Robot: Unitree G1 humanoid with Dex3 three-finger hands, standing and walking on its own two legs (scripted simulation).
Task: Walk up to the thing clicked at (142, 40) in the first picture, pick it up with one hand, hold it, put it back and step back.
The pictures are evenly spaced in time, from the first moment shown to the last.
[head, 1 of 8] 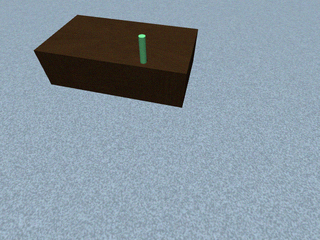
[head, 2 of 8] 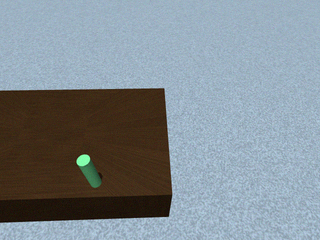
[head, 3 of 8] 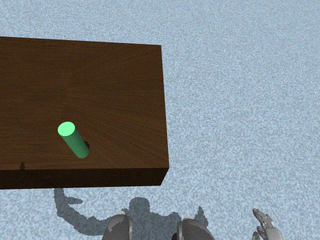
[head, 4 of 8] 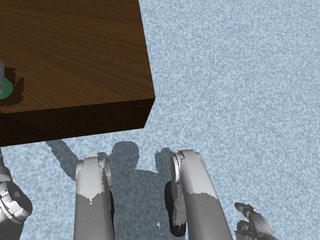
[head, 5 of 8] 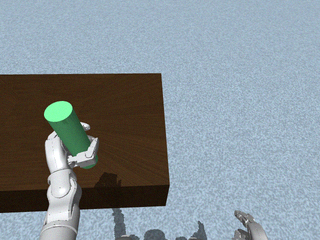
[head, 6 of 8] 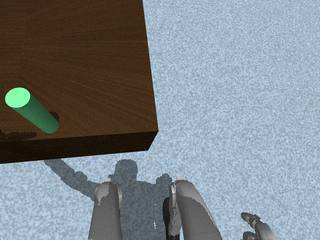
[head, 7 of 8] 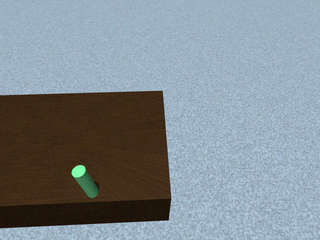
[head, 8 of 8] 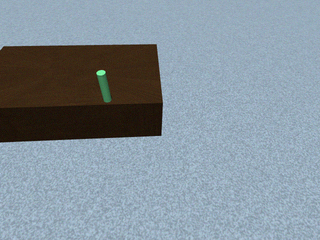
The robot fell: no
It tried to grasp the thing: yes
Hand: left
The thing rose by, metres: 0.34
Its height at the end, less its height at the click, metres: +0.00
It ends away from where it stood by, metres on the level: 0.02
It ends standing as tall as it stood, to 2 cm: yes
